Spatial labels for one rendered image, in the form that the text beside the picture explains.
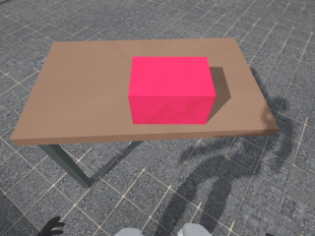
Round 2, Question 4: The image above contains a robot right thigh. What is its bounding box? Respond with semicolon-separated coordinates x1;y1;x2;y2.
177;223;213;236

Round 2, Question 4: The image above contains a table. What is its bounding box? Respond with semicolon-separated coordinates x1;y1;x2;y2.
10;37;279;189

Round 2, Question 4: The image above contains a robot left hand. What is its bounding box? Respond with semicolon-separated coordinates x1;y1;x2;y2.
36;216;65;236

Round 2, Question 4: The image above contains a carton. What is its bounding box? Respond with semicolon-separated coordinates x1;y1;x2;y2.
128;56;216;125

